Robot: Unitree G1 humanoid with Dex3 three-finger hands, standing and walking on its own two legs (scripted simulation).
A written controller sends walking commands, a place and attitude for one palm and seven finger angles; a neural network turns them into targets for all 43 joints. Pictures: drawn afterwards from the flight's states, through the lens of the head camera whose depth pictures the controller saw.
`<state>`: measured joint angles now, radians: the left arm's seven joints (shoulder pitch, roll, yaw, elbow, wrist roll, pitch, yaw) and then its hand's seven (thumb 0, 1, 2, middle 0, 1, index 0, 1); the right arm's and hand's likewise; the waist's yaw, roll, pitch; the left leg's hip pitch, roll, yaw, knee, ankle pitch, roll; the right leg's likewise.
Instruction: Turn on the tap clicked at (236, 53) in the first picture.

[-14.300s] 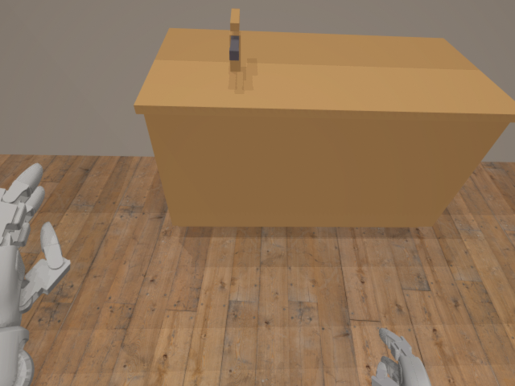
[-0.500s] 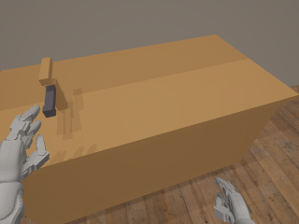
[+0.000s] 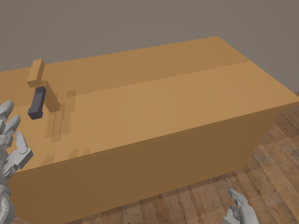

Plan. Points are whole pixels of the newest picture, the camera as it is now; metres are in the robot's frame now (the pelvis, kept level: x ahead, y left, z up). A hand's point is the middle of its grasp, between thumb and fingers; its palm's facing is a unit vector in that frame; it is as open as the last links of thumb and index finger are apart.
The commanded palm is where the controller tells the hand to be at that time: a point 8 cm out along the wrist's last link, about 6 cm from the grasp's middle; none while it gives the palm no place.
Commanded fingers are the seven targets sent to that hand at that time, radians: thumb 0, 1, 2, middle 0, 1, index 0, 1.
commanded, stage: turn the palm inward beside the body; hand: left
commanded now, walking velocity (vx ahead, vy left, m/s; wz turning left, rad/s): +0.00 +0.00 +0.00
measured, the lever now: (35, 113) +0.37 +0.39 +0.10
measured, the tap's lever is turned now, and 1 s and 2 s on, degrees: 0 0 0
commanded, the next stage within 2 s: reach beside the lever's end, fingers flat in 1.40 s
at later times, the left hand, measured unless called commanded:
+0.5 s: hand (20, 164) +0.18 +0.28 +0.15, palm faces +0.50 -0.85 -0.17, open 7.4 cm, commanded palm +0.13 +0.32 +0.17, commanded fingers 0.00 0.90 0.90 -0.20 -0.30 -0.20 -0.30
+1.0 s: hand (22, 175) +0.17 +0.27 +0.15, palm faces +0.53 -0.84 -0.11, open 7.4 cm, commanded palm +0.11 +0.30 +0.16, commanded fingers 0.00 0.90 0.90 -0.20 -0.30 -0.20 -0.30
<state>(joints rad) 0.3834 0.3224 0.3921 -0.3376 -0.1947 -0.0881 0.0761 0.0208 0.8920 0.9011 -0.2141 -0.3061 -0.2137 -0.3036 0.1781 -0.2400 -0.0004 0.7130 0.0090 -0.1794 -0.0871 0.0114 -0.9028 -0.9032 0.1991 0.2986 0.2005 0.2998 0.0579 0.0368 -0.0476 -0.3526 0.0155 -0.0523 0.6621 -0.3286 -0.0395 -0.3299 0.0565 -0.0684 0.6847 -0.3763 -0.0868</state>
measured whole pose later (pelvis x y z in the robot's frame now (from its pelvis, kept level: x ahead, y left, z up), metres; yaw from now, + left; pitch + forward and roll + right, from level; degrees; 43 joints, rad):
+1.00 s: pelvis -0.01 +0.03 +0.00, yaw +2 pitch -1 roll +0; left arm 0.51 0.20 0.22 -0.52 -0.22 0.10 0.21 0.02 0.90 0.90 -0.21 -0.30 -0.21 -0.30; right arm 0.19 -0.23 0.06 0.66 0.02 -0.26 -0.10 0.01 -0.90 -0.90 0.20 0.30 0.20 0.30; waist 0.08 0.06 -0.06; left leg -0.35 -0.02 -0.07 0.68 -0.32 -0.01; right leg -0.30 0.02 -0.09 0.67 -0.36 -0.05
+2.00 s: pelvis -0.01 +0.02 +0.01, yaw +1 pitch +0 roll +0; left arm 0.28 0.23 0.32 -0.24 -0.26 0.09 0.17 0.02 0.90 0.90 -0.21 -0.30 -0.20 -0.30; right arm 0.18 -0.24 0.04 0.70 0.03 -0.26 -0.12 0.01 -0.90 -0.90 0.20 0.30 0.20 0.30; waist 0.06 0.06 -0.05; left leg -0.34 0.00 -0.07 0.63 -0.29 -0.03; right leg -0.30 0.04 -0.08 0.63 -0.34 -0.07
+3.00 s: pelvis -0.01 +0.04 +0.00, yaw +1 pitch +5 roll -1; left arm -0.20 0.38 0.49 0.41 -0.20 -0.07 0.07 0.02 0.90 0.90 -0.16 -0.19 -0.16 -0.19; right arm 0.20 -0.27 0.03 0.72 0.03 -0.18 -0.11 0.01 -0.90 -0.90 0.20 0.30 0.20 0.30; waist 0.02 0.04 -0.04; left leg -0.46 -0.02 -0.06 0.68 -0.31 0.00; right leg -0.41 0.02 -0.08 0.65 -0.33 -0.04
